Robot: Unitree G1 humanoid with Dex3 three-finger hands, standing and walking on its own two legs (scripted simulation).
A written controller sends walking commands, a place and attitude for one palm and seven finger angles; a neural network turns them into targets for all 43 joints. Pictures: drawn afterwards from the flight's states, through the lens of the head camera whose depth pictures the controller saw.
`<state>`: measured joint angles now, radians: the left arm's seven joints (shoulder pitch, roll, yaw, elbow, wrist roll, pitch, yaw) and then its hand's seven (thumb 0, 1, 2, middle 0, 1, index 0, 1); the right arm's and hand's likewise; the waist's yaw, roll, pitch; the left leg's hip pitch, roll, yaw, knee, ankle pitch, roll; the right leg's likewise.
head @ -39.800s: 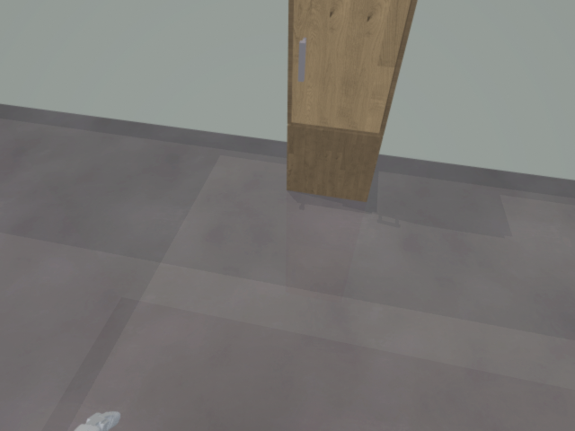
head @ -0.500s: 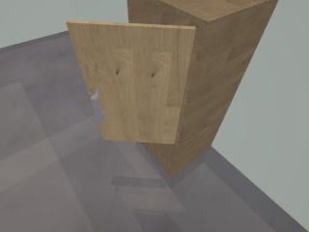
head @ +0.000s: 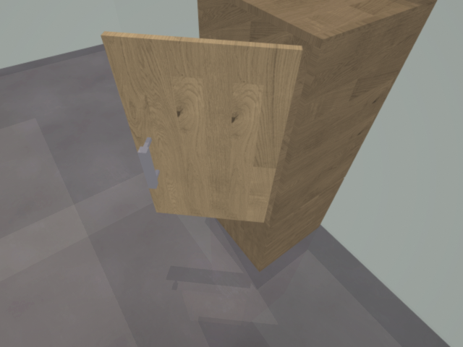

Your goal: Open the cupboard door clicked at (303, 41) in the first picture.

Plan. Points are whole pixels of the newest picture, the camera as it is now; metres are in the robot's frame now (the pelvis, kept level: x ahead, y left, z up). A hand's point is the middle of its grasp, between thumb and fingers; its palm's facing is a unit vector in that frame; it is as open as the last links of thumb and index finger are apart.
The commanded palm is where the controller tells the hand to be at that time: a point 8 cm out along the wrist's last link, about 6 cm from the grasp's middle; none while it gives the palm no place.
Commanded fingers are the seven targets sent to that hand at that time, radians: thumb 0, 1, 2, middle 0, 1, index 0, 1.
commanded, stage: look again from close up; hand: left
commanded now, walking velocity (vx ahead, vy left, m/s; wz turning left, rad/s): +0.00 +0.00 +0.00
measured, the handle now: (150, 163) +0.55 +0.25 -0.07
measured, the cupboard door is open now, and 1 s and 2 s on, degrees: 48 48 48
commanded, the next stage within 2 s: shuffle to correct the standing spot in 0.64 s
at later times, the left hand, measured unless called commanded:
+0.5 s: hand out of the picture +0.01 +0.26 -0.18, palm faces +0.03 -0.97 -0.25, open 7.4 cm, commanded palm none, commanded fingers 0.00 0.90 0.90 -0.20 -0.30 -0.20 -0.30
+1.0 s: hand out of the picture -0.20 +0.25 -0.17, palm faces +0.11 -0.98 -0.18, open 7.4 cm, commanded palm none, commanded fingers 0.00 0.90 0.90 -0.20 -0.30 -0.20 -0.30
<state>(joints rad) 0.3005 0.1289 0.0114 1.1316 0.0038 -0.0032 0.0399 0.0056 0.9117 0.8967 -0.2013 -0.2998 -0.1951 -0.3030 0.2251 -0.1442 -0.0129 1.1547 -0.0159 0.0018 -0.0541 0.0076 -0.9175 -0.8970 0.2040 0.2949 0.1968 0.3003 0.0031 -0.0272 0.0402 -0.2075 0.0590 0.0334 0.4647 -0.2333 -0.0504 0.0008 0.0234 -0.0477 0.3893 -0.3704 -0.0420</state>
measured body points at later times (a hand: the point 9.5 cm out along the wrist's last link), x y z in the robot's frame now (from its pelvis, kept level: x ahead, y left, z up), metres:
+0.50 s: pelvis -0.04 +0.06 -0.01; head -0.04 +0.07 +0.44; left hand +0.01 +0.31 -0.16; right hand +0.04 -0.19 -0.14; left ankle +0.01 +0.15 -0.74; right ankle -0.10 -0.08 -0.74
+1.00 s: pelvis -0.10 +0.09 +0.00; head -0.11 +0.11 +0.45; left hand -0.21 +0.30 -0.16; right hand -0.08 -0.15 -0.15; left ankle -0.05 +0.16 -0.71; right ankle -0.10 -0.08 -0.73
